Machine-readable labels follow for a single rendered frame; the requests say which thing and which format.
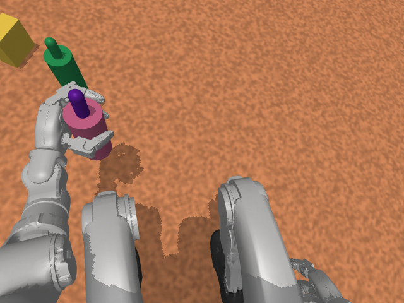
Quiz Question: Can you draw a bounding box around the left robot arm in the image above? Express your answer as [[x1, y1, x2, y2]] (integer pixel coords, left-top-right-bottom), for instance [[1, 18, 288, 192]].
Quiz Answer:
[[0, 148, 77, 303]]

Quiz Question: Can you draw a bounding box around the left robot hand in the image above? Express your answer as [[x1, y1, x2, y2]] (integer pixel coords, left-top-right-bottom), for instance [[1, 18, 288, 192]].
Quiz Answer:
[[35, 81, 114, 159]]

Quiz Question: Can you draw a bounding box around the right robot hand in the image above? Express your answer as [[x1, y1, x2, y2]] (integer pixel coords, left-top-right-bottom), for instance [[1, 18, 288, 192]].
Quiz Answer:
[[290, 258, 343, 303]]

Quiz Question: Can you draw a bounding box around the right robot foot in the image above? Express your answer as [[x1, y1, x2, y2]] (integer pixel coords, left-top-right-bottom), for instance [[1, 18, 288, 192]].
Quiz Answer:
[[210, 229, 244, 303]]

